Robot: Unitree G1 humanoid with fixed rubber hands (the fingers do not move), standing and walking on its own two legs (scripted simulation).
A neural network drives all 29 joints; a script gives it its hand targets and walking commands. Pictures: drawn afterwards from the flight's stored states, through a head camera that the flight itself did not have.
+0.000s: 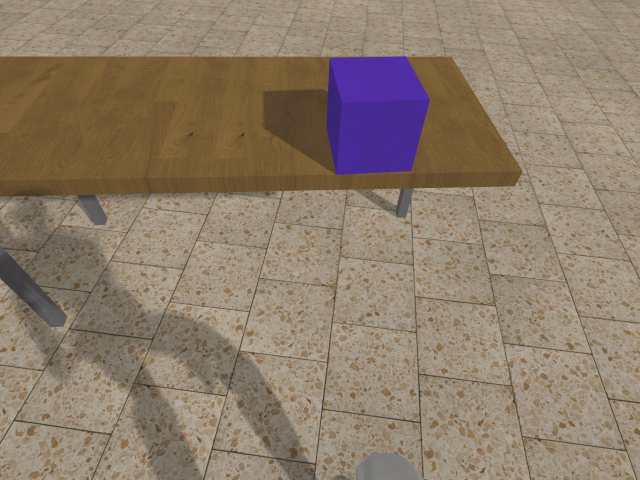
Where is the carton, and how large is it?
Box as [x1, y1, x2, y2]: [326, 56, 429, 174]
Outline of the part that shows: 405,56 330,58 326,127 336,174 402,171 411,169 429,98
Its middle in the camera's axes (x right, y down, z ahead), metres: +0.11 -0.27 +0.86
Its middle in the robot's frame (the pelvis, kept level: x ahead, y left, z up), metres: +0.81 -0.14 +0.00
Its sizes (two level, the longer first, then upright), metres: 0.184 0.171 0.175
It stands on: a table, 0.68 m high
